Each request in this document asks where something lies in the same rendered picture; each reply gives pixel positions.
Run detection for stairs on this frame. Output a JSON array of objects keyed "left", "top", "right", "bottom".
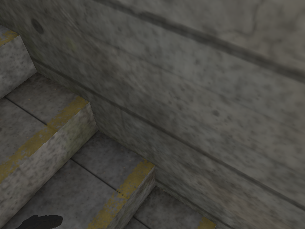
[{"left": 0, "top": 25, "right": 216, "bottom": 229}]

